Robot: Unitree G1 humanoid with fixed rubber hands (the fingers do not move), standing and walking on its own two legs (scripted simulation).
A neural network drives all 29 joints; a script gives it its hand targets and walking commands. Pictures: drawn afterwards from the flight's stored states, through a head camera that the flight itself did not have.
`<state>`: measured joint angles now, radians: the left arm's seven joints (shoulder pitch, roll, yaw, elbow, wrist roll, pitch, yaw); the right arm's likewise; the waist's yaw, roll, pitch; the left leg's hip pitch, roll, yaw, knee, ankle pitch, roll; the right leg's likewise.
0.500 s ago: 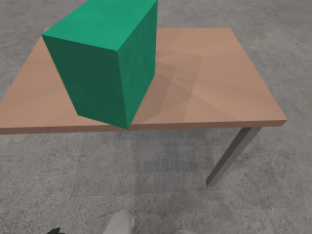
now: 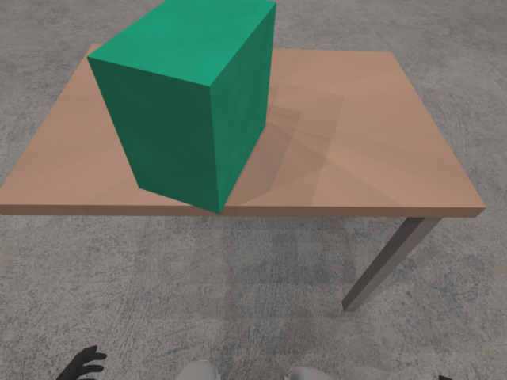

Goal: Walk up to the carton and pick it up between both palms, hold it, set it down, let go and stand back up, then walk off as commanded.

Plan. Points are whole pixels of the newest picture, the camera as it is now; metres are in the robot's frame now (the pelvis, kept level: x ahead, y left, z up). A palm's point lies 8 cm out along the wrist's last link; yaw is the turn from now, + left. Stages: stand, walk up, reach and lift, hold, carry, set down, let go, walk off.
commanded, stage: walk up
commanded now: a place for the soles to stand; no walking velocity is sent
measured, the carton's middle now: (203, 101) +0.54 +0.11 +0.14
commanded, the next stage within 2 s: none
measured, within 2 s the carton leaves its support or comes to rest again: neither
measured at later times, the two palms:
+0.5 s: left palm out of the picture +0.10 +0.33 -0.09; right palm out of the picture +0.08 -0.28 -0.08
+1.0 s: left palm out of the picture +0.09 +0.33 -0.09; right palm out of the picture +0.08 -0.28 -0.09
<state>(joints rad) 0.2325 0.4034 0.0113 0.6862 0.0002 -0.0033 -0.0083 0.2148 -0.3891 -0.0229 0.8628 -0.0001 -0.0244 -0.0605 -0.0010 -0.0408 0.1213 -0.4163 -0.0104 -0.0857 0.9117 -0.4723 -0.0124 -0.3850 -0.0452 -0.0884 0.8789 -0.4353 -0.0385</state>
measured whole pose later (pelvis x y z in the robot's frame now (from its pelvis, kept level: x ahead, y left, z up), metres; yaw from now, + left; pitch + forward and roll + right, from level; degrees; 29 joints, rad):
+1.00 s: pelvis -0.01 +0.03 +0.00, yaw +2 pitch -3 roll -1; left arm 0.25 0.40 0.01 0.71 0.00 -0.04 -0.01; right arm 0.21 -0.39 -0.05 0.86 0.00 -0.01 0.00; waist 0.00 -0.01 0.09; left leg -0.45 -0.02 -0.09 0.98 -0.46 0.00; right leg -0.38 -0.07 -0.09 0.84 -0.41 -0.02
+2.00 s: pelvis +0.04 +0.07 +0.00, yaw +4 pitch -2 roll +1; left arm 0.28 0.38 0.01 0.74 0.00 -0.02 0.01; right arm 0.22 -0.37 -0.05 0.86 0.00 -0.05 -0.01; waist 0.00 -0.01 0.05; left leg -0.42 -0.01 -0.07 0.86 -0.42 -0.02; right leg -0.42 -0.02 -0.05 0.88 -0.43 -0.03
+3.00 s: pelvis +0.01 +0.06 +0.01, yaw +3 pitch -3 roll +0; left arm 0.27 0.40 0.01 0.74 0.00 0.02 -0.01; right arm 0.28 -0.37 -0.04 0.86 0.00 -0.03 -0.02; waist 0.00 -0.02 0.05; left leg -0.43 0.02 -0.06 0.83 -0.39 -0.02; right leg -0.38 0.01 -0.05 0.83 -0.41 -0.04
